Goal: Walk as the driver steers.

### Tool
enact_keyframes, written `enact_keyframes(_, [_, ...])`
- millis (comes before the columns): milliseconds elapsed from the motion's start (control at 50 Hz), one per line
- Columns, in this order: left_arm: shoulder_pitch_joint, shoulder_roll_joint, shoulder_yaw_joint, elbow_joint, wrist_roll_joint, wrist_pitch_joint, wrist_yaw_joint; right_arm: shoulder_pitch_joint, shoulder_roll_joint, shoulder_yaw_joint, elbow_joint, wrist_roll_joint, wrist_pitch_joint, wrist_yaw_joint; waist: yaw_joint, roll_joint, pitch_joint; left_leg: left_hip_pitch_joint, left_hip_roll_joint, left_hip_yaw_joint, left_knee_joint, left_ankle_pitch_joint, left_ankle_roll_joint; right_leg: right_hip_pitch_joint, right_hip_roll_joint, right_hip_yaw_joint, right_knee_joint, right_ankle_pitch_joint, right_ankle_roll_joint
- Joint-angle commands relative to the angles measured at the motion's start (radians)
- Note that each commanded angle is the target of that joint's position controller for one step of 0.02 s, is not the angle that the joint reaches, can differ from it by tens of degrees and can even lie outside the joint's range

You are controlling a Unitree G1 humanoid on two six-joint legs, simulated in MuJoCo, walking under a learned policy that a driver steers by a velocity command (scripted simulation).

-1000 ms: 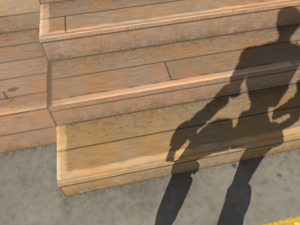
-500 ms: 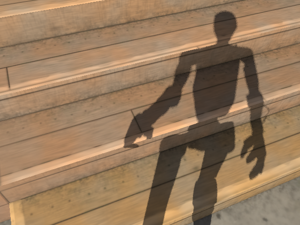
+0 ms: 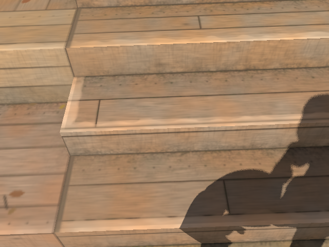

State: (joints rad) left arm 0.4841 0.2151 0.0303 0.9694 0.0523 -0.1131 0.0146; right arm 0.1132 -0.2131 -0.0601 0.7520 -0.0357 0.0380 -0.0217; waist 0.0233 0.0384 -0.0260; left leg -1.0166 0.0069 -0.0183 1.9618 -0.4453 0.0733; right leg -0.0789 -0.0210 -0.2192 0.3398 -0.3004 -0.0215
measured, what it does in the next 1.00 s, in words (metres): climbs: left foot 0.14 m higher, then right foot 0.14 m higher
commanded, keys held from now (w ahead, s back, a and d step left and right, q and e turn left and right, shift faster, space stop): w+q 0.06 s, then q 0.30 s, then no key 0.02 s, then e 0.62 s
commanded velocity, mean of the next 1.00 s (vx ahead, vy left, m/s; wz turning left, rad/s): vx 0.15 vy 0.00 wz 0.10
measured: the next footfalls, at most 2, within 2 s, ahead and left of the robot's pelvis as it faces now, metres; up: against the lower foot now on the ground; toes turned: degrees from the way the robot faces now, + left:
left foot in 0.22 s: +0.32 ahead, +0.15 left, +0.14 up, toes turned +11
right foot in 0.94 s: +0.61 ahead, -0.04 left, +0.28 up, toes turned +0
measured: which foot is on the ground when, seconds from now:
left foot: up 0.00-0.20, down 0.22-0.98, up 1.00-1.00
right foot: down 0.00-0.20, up 0.22-0.92, down 0.94-1.00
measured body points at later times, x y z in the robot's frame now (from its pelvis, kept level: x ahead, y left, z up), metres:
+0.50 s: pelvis +0.24 +0.09 +0.12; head +0.27 +0.11 +0.57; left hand +0.39 +0.36 +0.05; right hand +0.35 -0.15 -0.01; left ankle +0.28 +0.14 -0.60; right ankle +0.34 -0.08 -0.33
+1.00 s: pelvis +0.45 +0.05 +0.17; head +0.47 +0.07 +0.62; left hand +0.66 +0.26 +0.09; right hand +0.52 -0.20 +0.05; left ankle +0.29 +0.15 -0.54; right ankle +0.57 -0.04 -0.46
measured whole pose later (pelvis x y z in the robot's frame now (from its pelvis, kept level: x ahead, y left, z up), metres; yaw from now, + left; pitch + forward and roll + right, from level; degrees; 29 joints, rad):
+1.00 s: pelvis +0.45 +0.05 +0.17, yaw +2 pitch +6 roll -3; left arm 0.05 0.19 -0.04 0.66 0.04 -0.02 -0.06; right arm 0.36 -0.25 -0.01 0.83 -0.04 -0.10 0.05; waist 0.01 0.01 -0.09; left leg -0.20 0.06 0.03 0.71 -0.21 0.02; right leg -0.87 0.04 -0.12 1.17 -0.42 -0.09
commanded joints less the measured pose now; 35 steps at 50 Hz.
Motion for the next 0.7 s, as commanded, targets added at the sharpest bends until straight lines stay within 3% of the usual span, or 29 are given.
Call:
enact_keyframes(20, [0.081, 0.102, 0.009, 0.024, 0.004, -0.025, -0.008, -0.289, 0.064, 0.049, -0.218, 0.002, -0.025, -0.026, 0.001, -0.058, 0.174, -0.552, 0.023, -0.065, 0.184, -0.129, 0.05, 0.186, -0.377, 0.246, -0.213, -0.044, -0.113])
enact_keyframes(60, [0.063, 0.102, -0.002, 0.048, -0.002, -0.029, -0.005, -0.353, 0.052, 0.058, -0.275, -0.001, -0.025, -0.016, -0.009, -0.041, 0.191, -0.49, 0.022, -0.006, 0.023, -0.119, 0.047, 0.111, -0.315, 0.152, -0.258, -0.042, -0.081])
enact_keyframes(80, [0.059, 0.086, -0.011, 0.07, -0.016, -0.016, 0.003, -0.383, 0.076, 0.078, -0.321, -0.004, -0.023, -0.003, -0.034, -0.043, 0.197, -0.404, 0.049, 0.046, -0.128, -0.1, 0.039, 0.032, -0.261, 0.09, -0.285, 0.02, -0.066])
enact_keyframes(100, [0.055, 0.092, -0.013, 0.076, -0.019, -0.007, 0.016, -0.387, 0.074, 0.082, -0.345, -0.006, -0.018, 0.007, -0.031, -0.068, 0.188, -0.336, 0.052, 0.102, -0.222, -0.093, 0.025, 0.019, -0.241, 0.054, -0.309, 0.154, -0.082])
enact_keyframes(120, [0.007, 0.124, -0.009, 0.053, -0.037, 0.005, 0.03, -0.315, 0.094, 0.098, -0.337, -0.007, -0.01, 0.034, -0.062, -0.063, 0.125, -0.073, 0.085, 0.146, -0.446, 0.008, 0.034, -0.063, -0.221, -0.021, -0.352, 0.397, -0.109])
enact_keyframes(140, [-0.041, 0.124, -0.014, 0.016, -0.052, 0.007, 0.032, -0.26, 0.095, 0.096, -0.306, 0.01, -0.011, 0.046, -0.059, -0.06, 0.078, 0.173, 0.053, 0.211, -0.602, 0.055, 0.054, -0.105, -0.224, -0.066, -0.339, 0.744, -0.118])
enact_keyframes(160, [-0.054, 0.179, -0.003, -0.011, -0.074, 0.01, 0.026, -0.149, 0.045, 0.08, -0.272, 0.012, -0.011, 0.04, -0.119, -0.115, -0.047, 0.45, -0.046, 0.289, -0.657, 0.082, 0.062, -0.105, -0.223, -0.079, -0.163, 1.422, -0.138])
enact_keyframes(180, [-0.069, 0.28, 0.028, -0.037, -0.077, 0.02, 0.015, 0.042, 0.01, 0.061, -0.216, 0.023, -0.013, 0.042, -0.188, -0.241, -0.226, 0.627, -0.109, 0.259, -0.755, 0.103, 0.071, 0.009, -0.224, -0.059, 0.098, 1.682, -0.121])
enact_keyframes(200, [-0.138, 0.331, 0.054, -0.074, -0.102, 0.021, -0.008, 0.23, -0.038, 0.039, -0.166, 0.023, -0.019, 0.04, -0.254, -0.317, -0.366, 0.795, -0.111, 0.168, -0.899, 0.159, 0.106, 0.075, -0.25, -0.035, 0.361, 1.73, -0.083])
enact_keyframes(220, [-0.131, 0.307, 0.065, -0.099, -0.106, 0.013, -0.026, 0.233, -0.124, 0.004, -0.149, 0.005, -0.038, 0.039, -0.259, -0.238, -0.377, 0.957, -0.087, -0.068, -1.198, 0.282, 0.136, -0.073, -0.178, 0.015, 0.702, 1.074, -0.006])
enact_keyframes(240, [-0.111, 0.118, 0.027, -0.232, -0.071, 0.008, -0.05, 0.163, -0.326, -0.05, -0.133, 0.003, -0.04, 0.028, -0.124, 0.201, -0.4, 1.152, 0.278, -0.685, -1.395, 0.963, 0.24, -0.554, 0.064, 0.077, 1.242, -0.152, 0.096])
enact_keyframes(260, [-0.042, 0.125, 0.032, -0.223, -0.033, 0.018, -0.055, 0.135, -0.298, -0.072, -0.16, 0.016, -0.026, 0.013, -0.093, 0.02, -0.528, 1.092, 0.3, -0.793, -1.462, 1.019, 0.233, -0.505, 0.024, 0.306, 1.406, -0.017, 0.051])
enact_keyframes(280, [-0.066, 0.065, 0.028, -0.251, -0.037, 0.04, -0.04, 0.051, -0.259, -0.062, -0.146, 0.011, -0.023, 0.013, -0.034, 0.009, -0.419, 0.953, 0.275, -0.72, -1.494, 0.733, 0.247, -0.55, 0.017, 0.29, 1.487, 0.05, 0.049])
enact_keyframes(300, [-0.113, 0.033, 0.016, -0.272, -0.02, 0.057, -0.017, 0.008, -0.186, -0.045, -0.111, 0.019, -0.022, 0.015, 0.004, -0.061, -0.254, 0.796, 0.224, -0.625, -1.501, 0.485, 0.217, -0.614, -0.008, 0.27, 1.495, 0.098, 0.042])
enact_keyframes(320, [-0.098, 0.091, 0.031, -0.284, -0.021, 0.026, -0.053, 0.072, -0.09, 0.007, -0.042, 0.02, -0.069, 0.057, -0.036, 0.039, -0.159, 0.699, 0.174, -0.503, -1.534, 0.179, 0.128, -0.759, 0.026, 0.473, 1.493, 0.155, -0.013])
enact_keyframes(340, [-0.114, 0.106, 0.032, -0.29, -0.008, 0.014, -0.057, 0.062, -0.07, 0.014, 0.002, 0.027, -0.08, 0.07, 0.005, 0.08, -0.105, 0.589, 0.146, -0.52, -1.565, 0.131, 0.142, -0.8, 0.032, 0.449, 1.578, 0.19, -0.057])
enact_keyframes(360, [-0.137, 0.075, 0.019, -0.313, -0.014, 0.013, -0.056, 0.052, -0.065, 0.029, 0.041, 0.01, -0.088, 0.078, 0.046, 0.056, -0.086, 0.56, 0.142, -0.5, -1.589, 0.216, 0.123, -0.856, 0.042, 0.463, 1.582, 0.204, -0.086])
enact_keyframes(400, [-0.22, 0.051, -0.015, -0.345, -0.043, 0.011, -0.045, 0.132, -0.092, 0.028, 0.103, -0.058, -0.09, 0.09, 0.047, -0.049, -0.102, 0.623, 0.156, -0.361, -1.532, 0.483, 0.043, -1.029, 0.027, 0.447, 1.594, 0.246, -0.077])
enact_keyframes(420, [-0.241, 0.053, -0.02, -0.349, -0.057, 0.016, -0.041, 0.108, -0.121, 0.021, 0.082, -0.057, -0.093, 0.093, 0.064, -0.054, -0.104, 0.635, 0.146, -0.282, -1.53, 0.487, -0.016, -1.069, 0.005, 0.411, 1.533, 0.243, -0.058])
enact_keyframes(440, [-0.247, 0.044, -0.025, -0.336, -0.057, 0.013, -0.04, 0.098, -0.117, 0.026, 0.063, -0.048, -0.112, 0.088, 0.079, -0.021, -0.105, 0.617, 0.117, -0.222, -1.542, 0.475, -0.068, -1.075, -0.016, 0.369, 1.531, 0.254, -0.036])
enact_keyframes(460, [-0.253, 0.03, -0.038, -0.325, -0.059, 0.015, -0.05, 0.178, -0.105, 0.032, 0.083, -0.048, -0.127, 0.081, 0.054, 0.052, -0.118, 0.625, 0.089, -0.191, -1.547, 0.506, -0.06, -1.114, 0.02, 0.324, 1.709, 0.197, -0.023])
enact_keyframes(520, [-0.263, 0.046, -0.047, -0.301, -0.049, 0.023, -0.052, 0.239, -0.116, 0.042, 0.08, -0.063, -0.139, 0.079, 0.021, 0.037, -0.048, 0.644, 0.098, -0.19, -1.569, 0.336, 0.009, -1.267, 0.083, 0.381, 1.839, 0.157, -0.01])
enact_keyframes(540, [-0.311, -0.098, -0.049, -0.292, -0.012, 0.08, 0.016, 0.186, -0.089, 0.023, 0.141, 0.026, -0.135, 0.045, 0.048, -0.107, 0.025, 0.573, 0.125, -0.134, -1.568, 0.482, -0.003, -1.151, 0.072, 0.284, 1.734, 0.098, 0.017])
enact_keyframes(560, [-0.371, -0.088, -0.058, -0.325, -0.01, 0.106, 0.04, 0.227, -0.081, 0.039, 0.15, 0.031, -0.137, 0.03, 0.019, -0.121, 0.052, 0.57, 0.108, -0.125, -1.588, 0.536, -0.003, -1.155, 0.072, 0.238, 1.673, 0.07, 0.033])
enact_keyframes(580, [-0.365, 0.088, -0.04, -0.369, -0.066, 0.085, -0.002, 0.276, -0.141, 0.067, 0.059, -0.061, -0.147, 0.075, -0.001, 0.119, -0.123, 0.726, 0.157, -0.226, -1.558, 0.366, 0.043, -1.291, 0.06, 0.392, 1.688, 0.224, 0.053])
enact_keyframes(600, [-0.349, 0.112, -0.022, -0.322, -0.062, 0.081, -0.007, 0.253, -0.144, 0.064, 0.055, -0.079, -0.143, 0.095, -0.009, 0.116, -0.078, 0.809, 0.199, -0.243, -1.576, 0.253, 0.073, -1.405, 0.088, 0.441, 1.729, 0.269, 0.063])
enact_keyframes(620, [-0.34, 0.125, -0.022, -0.294, -0.049, 0.083, -0.004, 0.243, -0.137, 0.07, 0.034, -0.089, -0.136, 0.104, -0.027, 0.084, -0.047, 0.846, 0.24, -0.284, -1.588, 0.235, 0.104, -1.479, 0.105, 0.464, 1.767, 0.298, 0.076])
enact_keyframes(640, [-0.357, 0.115, -0.026, -0.285, -0.037, 0.081, 0.002, 0.309, -0.123, 0.08, 0.053, -0.087, -0.132, 0.111, -0.049, 0.084, -0.035, 0.929, 0.261, -0.292, -1.588, 0.287, 0.131, -1.537, 0.12, 0.468, 1.784, 0.282, 0.066])
enact_keyframes(700, [-0.383, 0.089, -0.035, -0.269, -0.022, 0.062, 0.002, 0.362, -0.106, 0.094, 0.079, -0.059, -0.127, 0.125, -0.055, 0.06, -0.016, 0.992, 0.264, -0.21, -1.598, 0.43, 0.164, -1.533, 0.094, 0.427, 1.683, 0.275, 0.055])
Velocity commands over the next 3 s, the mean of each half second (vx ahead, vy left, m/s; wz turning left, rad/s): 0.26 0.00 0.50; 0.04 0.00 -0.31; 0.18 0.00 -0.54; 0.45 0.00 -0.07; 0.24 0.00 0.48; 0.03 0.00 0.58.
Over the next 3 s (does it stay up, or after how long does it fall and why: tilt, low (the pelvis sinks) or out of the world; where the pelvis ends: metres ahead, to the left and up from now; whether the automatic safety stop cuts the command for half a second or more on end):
stays up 1.13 -0.14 0.55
